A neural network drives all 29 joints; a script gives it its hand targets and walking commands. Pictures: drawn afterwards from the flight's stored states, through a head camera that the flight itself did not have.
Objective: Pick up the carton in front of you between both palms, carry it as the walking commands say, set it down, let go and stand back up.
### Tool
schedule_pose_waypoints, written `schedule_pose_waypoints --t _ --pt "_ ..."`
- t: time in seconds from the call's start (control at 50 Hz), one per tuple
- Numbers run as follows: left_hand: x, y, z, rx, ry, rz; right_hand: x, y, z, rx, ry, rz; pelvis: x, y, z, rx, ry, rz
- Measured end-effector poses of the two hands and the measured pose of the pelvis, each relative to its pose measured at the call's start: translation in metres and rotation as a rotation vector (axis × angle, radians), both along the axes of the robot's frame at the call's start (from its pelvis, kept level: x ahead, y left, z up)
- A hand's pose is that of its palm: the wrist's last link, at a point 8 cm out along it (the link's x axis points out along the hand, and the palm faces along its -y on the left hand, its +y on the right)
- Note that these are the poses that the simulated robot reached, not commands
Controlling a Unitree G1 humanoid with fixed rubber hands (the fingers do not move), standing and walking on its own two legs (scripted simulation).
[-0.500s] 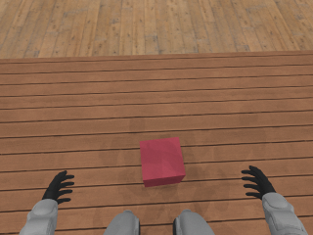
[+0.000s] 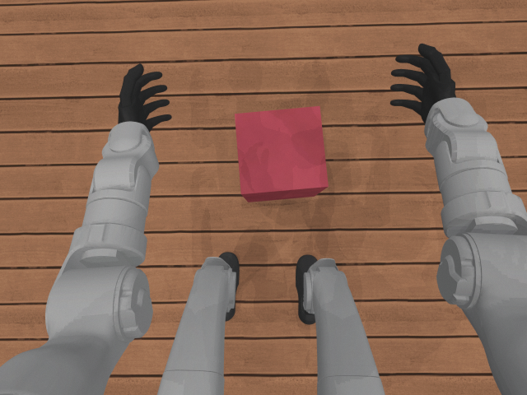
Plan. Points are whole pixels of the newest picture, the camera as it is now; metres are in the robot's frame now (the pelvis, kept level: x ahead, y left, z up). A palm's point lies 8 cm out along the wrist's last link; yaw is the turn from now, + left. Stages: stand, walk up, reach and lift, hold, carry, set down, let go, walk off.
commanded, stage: reach and lift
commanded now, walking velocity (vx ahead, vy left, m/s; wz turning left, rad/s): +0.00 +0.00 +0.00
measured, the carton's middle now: (279, 160) +0.50 -0.02 -0.53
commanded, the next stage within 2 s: none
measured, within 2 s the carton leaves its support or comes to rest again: leaves its support in 1.82 s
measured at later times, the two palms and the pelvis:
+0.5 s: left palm (181, 136) +0.49 +0.18 -0.26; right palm (378, 122) +0.52 -0.20 -0.26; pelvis +0.02 +0.00 -0.11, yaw +2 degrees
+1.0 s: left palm (205, 157) +0.49 +0.17 -0.45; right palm (350, 148) +0.52 -0.20 -0.45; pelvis -0.03 +0.01 -0.27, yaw +2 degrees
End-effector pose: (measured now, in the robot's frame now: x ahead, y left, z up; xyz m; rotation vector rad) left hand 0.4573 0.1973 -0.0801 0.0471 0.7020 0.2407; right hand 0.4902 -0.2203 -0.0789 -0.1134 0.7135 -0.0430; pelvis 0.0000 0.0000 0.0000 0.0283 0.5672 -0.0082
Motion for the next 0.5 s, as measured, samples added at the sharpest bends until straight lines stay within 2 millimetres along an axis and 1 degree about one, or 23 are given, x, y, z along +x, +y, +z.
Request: schedule_pose_waypoints --t 0.06,0.12,0.18,0.26,0.3,0.36,0.42,0.5 --pt "0.020 -0.011 -0.008 -0.010 -0.028 0.003 0.022 0.006 -0.007 0.017 -0.027 0.003 -0.003 -0.002 -0.008 0.005 0.054 -0.001" --pt "0.035 -0.019 -0.017 -0.015 -0.050 0.002 0.038 0.010 -0.016 0.023 -0.049 0.007 -0.003 -0.003 -0.013 0.009 0.108 -0.002" --pt "0.042 -0.022 -0.029 -0.015 -0.059 -0.001 0.047 0.012 -0.028 0.023 -0.059 0.008 0.001 -0.004 -0.016 0.013 0.158 -0.004" --pt "0.043 -0.023 -0.052 -0.014 -0.051 -0.003 0.049 0.014 -0.052 0.025 -0.051 0.003 0.010 -0.004 -0.021 0.015 0.220 -0.005" --pt "0.042 -0.022 -0.066 -0.013 -0.042 -0.003 0.047 0.015 -0.067 0.026 -0.043 -0.002 0.014 -0.004 -0.028 0.016 0.250 -0.005" --pt "0.039 -0.019 -0.093 -0.013 -0.023 -0.002 0.043 0.018 -0.094 0.027 -0.029 -0.012 0.020 -0.003 -0.044 0.018 0.295 -0.003" --pt "0.036 -0.016 -0.127 -0.015 -0.005 0.000 0.038 0.019 -0.128 0.024 -0.014 -0.022 0.022 -0.002 -0.068 0.019 0.331 0.000" --pt "0.034 -0.014 -0.176 -0.017 0.004 -0.006 0.032 0.018 -0.177 0.015 -0.010 -0.032 0.019 0.001 -0.106 0.020 0.356 0.006"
